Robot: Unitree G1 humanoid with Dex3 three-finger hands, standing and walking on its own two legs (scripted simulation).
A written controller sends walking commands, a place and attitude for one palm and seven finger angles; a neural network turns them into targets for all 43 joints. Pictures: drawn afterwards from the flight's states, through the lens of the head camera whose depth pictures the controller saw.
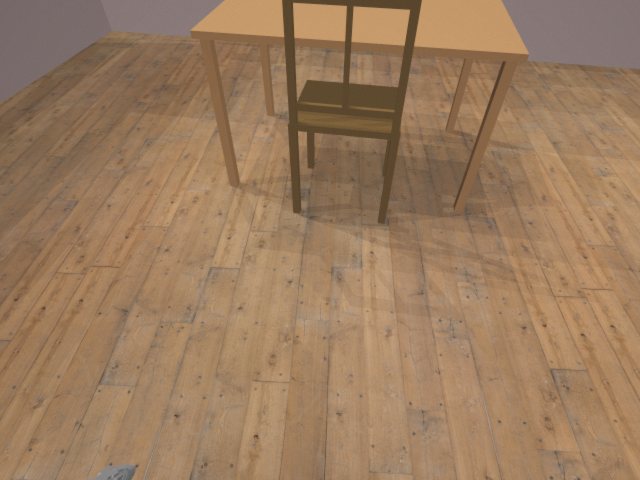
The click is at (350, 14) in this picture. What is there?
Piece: chair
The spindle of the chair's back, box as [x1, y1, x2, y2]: [342, 6, 353, 107]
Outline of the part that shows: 353,6 347,6 342,107 346,107 347,105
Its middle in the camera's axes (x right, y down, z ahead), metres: +0.09 -0.60 +1.29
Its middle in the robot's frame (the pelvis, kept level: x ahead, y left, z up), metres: +1.37 -0.02 -0.05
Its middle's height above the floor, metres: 0.72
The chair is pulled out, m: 0.00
